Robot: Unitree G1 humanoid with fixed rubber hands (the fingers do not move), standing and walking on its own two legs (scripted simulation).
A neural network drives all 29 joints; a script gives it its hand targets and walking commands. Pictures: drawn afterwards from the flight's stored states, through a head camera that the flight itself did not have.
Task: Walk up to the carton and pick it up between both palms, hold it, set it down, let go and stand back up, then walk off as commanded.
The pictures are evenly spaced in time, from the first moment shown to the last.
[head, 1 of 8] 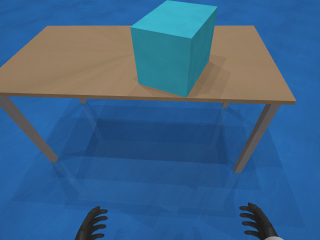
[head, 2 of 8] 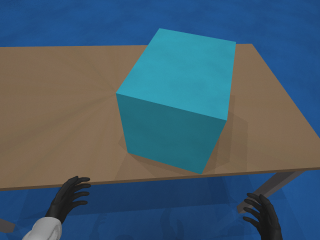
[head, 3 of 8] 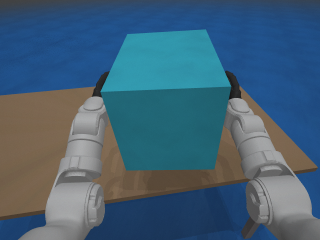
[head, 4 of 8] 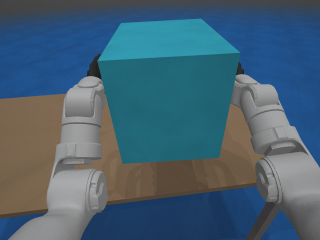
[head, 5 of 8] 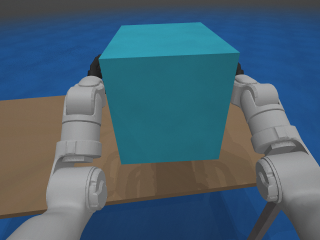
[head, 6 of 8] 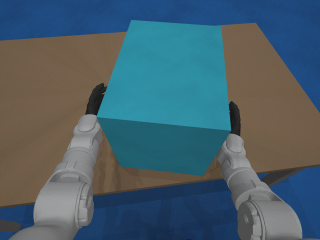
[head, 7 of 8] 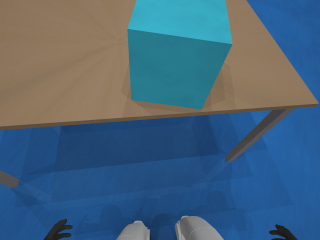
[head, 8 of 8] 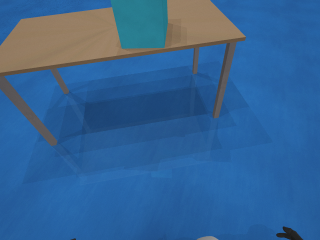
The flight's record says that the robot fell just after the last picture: no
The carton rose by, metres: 0.20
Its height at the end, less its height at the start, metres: +0.00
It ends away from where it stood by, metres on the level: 0.04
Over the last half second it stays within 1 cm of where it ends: yes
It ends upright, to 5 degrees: yes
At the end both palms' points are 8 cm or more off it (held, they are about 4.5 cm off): yes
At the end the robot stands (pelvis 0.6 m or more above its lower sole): yes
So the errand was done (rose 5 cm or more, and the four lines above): yes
